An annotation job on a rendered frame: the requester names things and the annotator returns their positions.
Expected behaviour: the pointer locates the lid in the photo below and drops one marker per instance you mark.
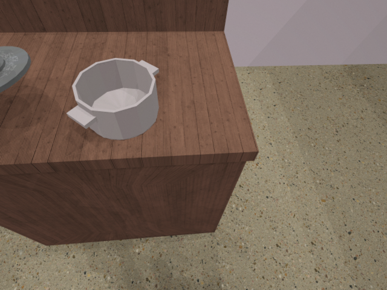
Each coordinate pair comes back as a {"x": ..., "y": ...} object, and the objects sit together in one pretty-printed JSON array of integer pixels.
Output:
[{"x": 14, "y": 63}]

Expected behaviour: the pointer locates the table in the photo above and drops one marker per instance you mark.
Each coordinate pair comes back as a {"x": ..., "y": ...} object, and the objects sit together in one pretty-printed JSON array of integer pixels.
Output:
[{"x": 61, "y": 183}]

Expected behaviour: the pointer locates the pot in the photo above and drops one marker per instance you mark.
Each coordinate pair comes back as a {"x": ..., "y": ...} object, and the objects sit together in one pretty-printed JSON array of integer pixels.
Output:
[{"x": 117, "y": 98}]

